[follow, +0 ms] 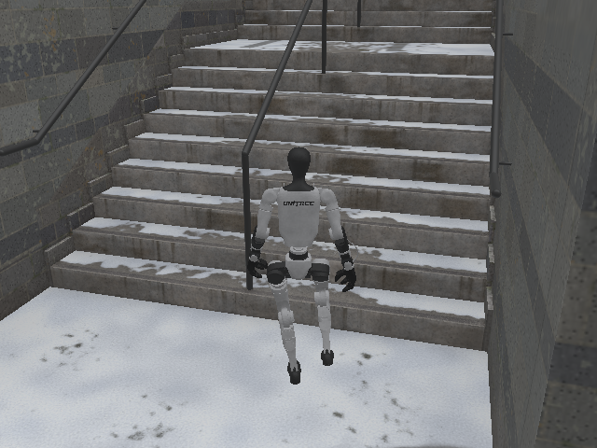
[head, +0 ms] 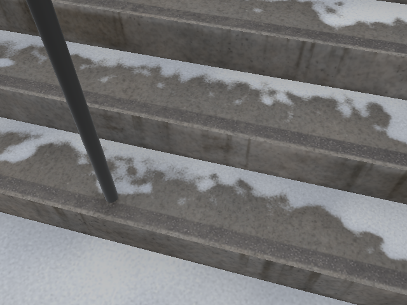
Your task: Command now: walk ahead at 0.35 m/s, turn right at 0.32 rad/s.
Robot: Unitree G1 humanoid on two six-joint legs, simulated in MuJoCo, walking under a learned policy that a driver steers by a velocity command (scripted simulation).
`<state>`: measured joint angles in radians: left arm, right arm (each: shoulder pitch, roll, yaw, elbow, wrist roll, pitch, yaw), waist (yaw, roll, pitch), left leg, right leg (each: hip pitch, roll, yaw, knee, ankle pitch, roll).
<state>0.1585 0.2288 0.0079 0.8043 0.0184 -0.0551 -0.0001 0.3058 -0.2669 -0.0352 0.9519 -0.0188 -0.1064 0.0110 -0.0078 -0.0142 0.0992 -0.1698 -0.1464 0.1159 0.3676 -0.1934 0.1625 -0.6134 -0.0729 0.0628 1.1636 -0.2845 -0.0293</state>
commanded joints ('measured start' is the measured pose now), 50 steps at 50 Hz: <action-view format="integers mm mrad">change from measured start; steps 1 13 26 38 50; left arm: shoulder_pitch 165 229 170 91 -137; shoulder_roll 57 285 201 166 135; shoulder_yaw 16 116 116 57 39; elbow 16 2 -12 12 -88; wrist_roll -10 1 -1 14 -16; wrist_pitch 16 21 87 78 63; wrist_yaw -17 16 17 41 41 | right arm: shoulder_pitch -79 87 -192 -63 59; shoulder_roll -93 -39 -68 -134 -198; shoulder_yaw -13 13 -8 -5 -101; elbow -63 -140 -227 -175 -163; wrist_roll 9 -19 -6 -6 9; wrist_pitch -32 51 141 101 124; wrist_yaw -5 -40 -66 -49 -41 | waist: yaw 78 -6 76 41 -50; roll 61 -123 -113 55 151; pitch -76 -351 -199 -102 -185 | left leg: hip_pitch -80 -409 -380 -25 233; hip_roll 233 76 124 236 256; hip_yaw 8 -230 -188 -355 -634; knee -139 1198 566 -84 34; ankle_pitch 926 -369 -142 -57 488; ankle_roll -15 -191 -219 -91 6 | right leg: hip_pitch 187 639 461 336 36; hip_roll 21 -289 2 51 174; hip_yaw -108 594 414 240 37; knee -247 -816 -884 -710 -321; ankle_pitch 180 1067 128 23 -145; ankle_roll -16 -469 -91 -65 80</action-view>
